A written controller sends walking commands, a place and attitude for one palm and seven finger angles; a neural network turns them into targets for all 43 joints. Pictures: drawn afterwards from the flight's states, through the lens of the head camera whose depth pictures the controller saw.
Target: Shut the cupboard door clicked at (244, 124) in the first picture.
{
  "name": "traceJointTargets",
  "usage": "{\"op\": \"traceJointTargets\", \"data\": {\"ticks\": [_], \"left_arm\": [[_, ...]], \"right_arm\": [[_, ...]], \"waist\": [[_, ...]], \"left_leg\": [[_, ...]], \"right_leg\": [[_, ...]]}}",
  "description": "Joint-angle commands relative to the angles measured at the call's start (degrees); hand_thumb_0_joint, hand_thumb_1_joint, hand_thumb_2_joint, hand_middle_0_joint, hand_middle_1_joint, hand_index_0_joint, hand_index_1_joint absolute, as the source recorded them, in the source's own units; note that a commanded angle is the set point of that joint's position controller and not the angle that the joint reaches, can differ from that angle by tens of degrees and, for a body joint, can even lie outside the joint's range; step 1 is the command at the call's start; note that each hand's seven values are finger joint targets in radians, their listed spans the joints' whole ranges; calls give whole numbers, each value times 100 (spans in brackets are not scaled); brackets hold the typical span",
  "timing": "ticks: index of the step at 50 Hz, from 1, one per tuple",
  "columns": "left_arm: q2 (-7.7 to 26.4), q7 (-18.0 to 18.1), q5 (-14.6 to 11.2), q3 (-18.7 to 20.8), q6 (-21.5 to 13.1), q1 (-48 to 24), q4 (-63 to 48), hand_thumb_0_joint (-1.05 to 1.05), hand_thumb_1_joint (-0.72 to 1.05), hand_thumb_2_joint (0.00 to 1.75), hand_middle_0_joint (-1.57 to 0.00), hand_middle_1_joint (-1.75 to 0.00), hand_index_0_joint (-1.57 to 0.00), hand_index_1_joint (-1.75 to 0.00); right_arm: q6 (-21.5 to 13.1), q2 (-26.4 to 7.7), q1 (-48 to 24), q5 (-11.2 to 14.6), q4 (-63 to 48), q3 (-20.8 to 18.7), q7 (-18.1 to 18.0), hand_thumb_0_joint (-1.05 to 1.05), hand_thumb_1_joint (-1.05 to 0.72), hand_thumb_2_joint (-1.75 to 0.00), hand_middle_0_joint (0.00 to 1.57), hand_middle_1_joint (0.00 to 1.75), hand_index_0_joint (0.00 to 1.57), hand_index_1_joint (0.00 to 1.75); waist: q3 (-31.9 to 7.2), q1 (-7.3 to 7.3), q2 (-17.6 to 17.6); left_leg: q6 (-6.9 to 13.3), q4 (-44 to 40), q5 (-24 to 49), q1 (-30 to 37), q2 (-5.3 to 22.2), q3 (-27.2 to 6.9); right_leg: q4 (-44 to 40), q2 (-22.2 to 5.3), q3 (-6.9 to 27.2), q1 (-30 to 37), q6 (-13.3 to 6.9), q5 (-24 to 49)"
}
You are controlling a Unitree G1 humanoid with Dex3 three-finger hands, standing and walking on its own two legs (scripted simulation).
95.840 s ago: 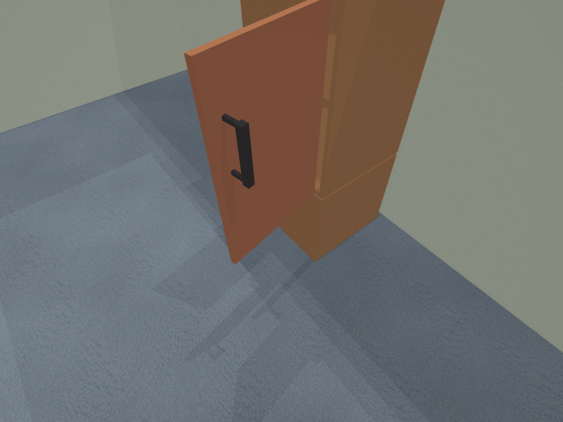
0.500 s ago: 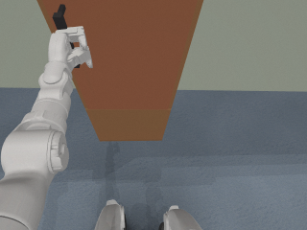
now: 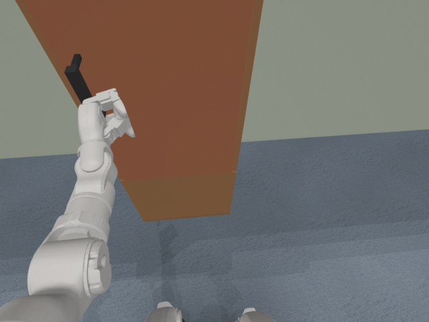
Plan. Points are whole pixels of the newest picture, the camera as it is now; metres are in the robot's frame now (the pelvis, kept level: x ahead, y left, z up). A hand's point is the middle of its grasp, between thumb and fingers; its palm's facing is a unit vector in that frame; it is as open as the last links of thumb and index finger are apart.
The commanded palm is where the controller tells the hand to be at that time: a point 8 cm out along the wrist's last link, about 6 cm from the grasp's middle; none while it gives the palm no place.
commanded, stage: pull the fist back off the door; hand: left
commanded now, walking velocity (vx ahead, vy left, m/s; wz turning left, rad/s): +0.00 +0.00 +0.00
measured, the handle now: (89, 95) +0.55 +0.22 +0.10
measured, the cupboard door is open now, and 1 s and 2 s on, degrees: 0 0 0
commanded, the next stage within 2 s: draw the hand back to the body in 0.30 s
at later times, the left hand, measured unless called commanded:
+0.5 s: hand (120, 142) +0.41 +0.14 +0.11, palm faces +0.12 -0.99 -0.02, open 3.1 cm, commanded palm +0.37 +0.19 +0.11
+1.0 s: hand (61, 184) +0.31 +0.19 +0.15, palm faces +0.16 -0.98 -0.13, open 3.1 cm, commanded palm +0.27 +0.24 +0.16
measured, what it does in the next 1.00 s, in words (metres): stands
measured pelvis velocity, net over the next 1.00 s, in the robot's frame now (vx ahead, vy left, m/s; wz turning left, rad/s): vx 0.02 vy -0.01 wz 0.04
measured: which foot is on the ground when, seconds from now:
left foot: down 0.00-1.00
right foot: down 0.00-1.00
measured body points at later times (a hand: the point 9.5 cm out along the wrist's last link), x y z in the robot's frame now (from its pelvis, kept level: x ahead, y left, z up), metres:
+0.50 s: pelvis +0.02 -0.02 +0.01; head +0.05 -0.03 +0.46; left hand +0.40 +0.19 +0.11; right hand +0.17 -0.26 -0.09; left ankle +0.06 +0.12 -0.69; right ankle -0.01 -0.12 -0.69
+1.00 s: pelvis +0.02 -0.01 +0.04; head +0.00 -0.03 +0.49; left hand +0.30 +0.24 +0.16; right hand +0.19 -0.24 -0.06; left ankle +0.06 +0.12 -0.69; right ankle -0.01 -0.12 -0.69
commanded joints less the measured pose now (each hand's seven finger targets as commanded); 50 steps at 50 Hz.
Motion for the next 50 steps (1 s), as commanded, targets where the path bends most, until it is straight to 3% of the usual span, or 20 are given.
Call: {"op": "traceJointTargets", "data": {"ticks": [1,2,11,16,18,19,20,25,28,29,32,34,37,38,42,43,46,47,49,50], "left_arm": [[783,-105,-102,-205,-413,-1831,-1928,0,90,90,-130,-150,-130,-150],[563,-142,-146,-390,-408,-1840,-2235,0,90,90,-130,-150,-130,-150],[46,-139,-296,-791,-98,-193,-3345,0,90,90,-130,-150,-130,-150],[146,-132,-270,-829,-18,-594,-3294,0,90,90,-130,-150,-130,-150],[391,-156,-268,-682,-66,-951,-3239,0,90,90,-130,-150,-130,-150],[179,-194,-284,-842,-61,-937,-3167,0,90,90,-130,-150,-130,-150],[231,-231,-311,-790,-93,-1081,-3162,0,90,90,-130,-150,-130,-150],[471,-551,-501,-547,10,-5,-3470,0,90,90,-130,-150,-130,-150],[801,-733,-662,-212,284,763,-3513,0,90,90,-130,-150,-130,-150],[597,-802,-718,-406,363,785,-3693,0,90,90,-130,-150,-130,-150],[709,-923,-854,-269,466,987,-4383,0,90,90,-130,-150,-130,-150],[633,-994,-892,-388,490,1261,-4807,0,90,90,-130,-150,-130,-150],[575,-1082,-984,-463,582,1371,-5114,0,90,90,-130,-150,-130,-150],[724,-1092,-993,-359,626,1537,-5174,0,90,90,-130,-150,-130,-150],[676,-1154,-1054,-382,847,2039,-5793,0,90,90,-127,-147,-127,-147],[808,-1138,-1051,-272,919,2224,-5802,0,90,90,-124,-144,-124,-144],[845,-1183,-1121,-162,1158,2528,-6085,0,90,90,-116,-135,-116,-135],[1325,-662,-363,-313,1108,2559,-6363,0,90,90,-113,-132,-113,-132],[929,-271,-209,-543,1222,3169,-6559,0,90,90,-108,-126,-108,-126],[974,-153,-140,-513,1244,3245,-6717,0,90,90,-105,-123,-105,-123]], "right_arm": [[-156,-842,104,68,-601,-367,-109,0,-90,-90,20,30,20,30],[-171,-816,37,104,-630,-362,-98,0,-90,-90,20,30,20,30],[-215,-703,-516,197,-865,-338,-132,0,-90,-90,20,30,20,30],[-198,-678,-798,218,-833,-256,-225,0,-90,-90,20,30,20,30],[-198,-698,-845,217,-779,-227,-289,0,-90,-90,20,30,20,30],[-212,-653,-937,218,-782,-217,-289,0,-90,-90,20,30,20,30],[-228,-663,-933,221,-764,-203,-296,0,-90,-90,20,30,20,30],[-226,-671,-1091,266,-996,-168,-289,0,-90,-90,20,30,20,30],[-165,-708,-1173,318,-1123,-128,-330,0,-90,-90,20,30,20,30],[-167,-673,-1265,349,-1181,-110,-342,0,-90,-90,20,30,20,30],[-197,-675,-1358,389,-1252,-108,-389,0,-90,-90,20,30,20,30],[-255,-642,-1468,416,-1275,-103,-427,0,-90,-90,20,30,20,30],[-385,-666,-1537,438,-1233,-93,-482,0,-90,-90,20,30,20,30],[-412,-696,-1558,444,-1217,-109,-516,0,-90,-90,20,30,20,30],[-584,-641,-1801,461,-1279,-49,-557,0,-90,-90,20,30,20,30],[-607,-668,-1799,465,-1272,-59,-576,0,-90,-90,20,30,20,30],[-699,-630,-1959,475,-1312,-3,-597,0,-90,-90,20,30,20,30],[-599,-549,-2082,427,-1318,-1,-669,0,-90,-90,20,30,20,30],[-512,-512,-2124,382,-1337,36,-710,0,-90,-90,20,30,20,30],[-491,-513,-2151,367,-1348,61,-718,0,-90,-90,20,30,20,30]], "waist": [[-2196,178,-127],[-2223,163,29],[-1874,430,-323],[-1397,316,-538],[-1355,288,-546],[-1423,298,-316],[-1559,285,-412],[-2014,635,-258],[-1632,778,-695],[-1431,713,-726],[-1429,756,-689],[-1377,758,-370],[-1095,707,-508],[-1059,723,-608],[-1052,869,-162],[-993,857,-406],[-772,935,-331],[-364,895,-355],[-253,879,-413],[-223,889,-312]], "left_leg": [[148,-524,1385,2570,-295,-225],[146,-540,1455,2707,-310,-210],[154,-698,1861,2916,-357,-122],[158,-761,1296,2687,-400,-130],[172,-742,1167,2640,-418,-141],[156,-739,1135,2701,-433,-128],[157,-714,1212,2759,-425,-164],[153,-835,1601,2908,-452,-109],[178,-1009,1455,2624,-472,-80],[191,-1091,1329,2593,-472,-59],[201,-1230,1316,2792,-475,-50],[212,-1291,1320,2965,-483,-24],[221,-1404,1149,3105,-472,-90],[229,-1416,1106,3118,-456,-81],[200,-1633,1119,3393,-460,-117],[216,-1636,1107,3389,-451,-111],[188,-1805,974,3408,-450,-124],[218,-1997,922,3621,-470,-112],[232,-2200,849,3807,-424,-107],[230,-2302,894,3947,-411,-128]], "right_leg": [[-900,185,-84,522,16,2201],[-918,172,-96,500,22,2270],[-1008,97,-92,1048,41,2981],[-1158,21,7,998,73,2637],[-1209,-7,89,983,84,2503],[-1199,-30,89,966,70,2473],[-1165,-30,77,965,68,2535],[-1164,-52,87,1576,49,3084],[-1348,-87,141,1934,124,3231],[-1437,-116,153,1916,157,3186],[-1571,-113,151,2045,180,3185],[-1641,-112,162,2066,169,3084],[-1793,-58,91,1885,139,2607],[-1848,-65,125,1915,166,2504],[-1913,-53,21,1981,68,2248],[-1970,-57,38,2032,99,2203],[-2076,-62,-6,2052,73,1994],[-2517,-225,187,1904,68,1926],[-2694,-233,121,2081,64,1608],[-2758,-202,70,2139,36,1604]]}}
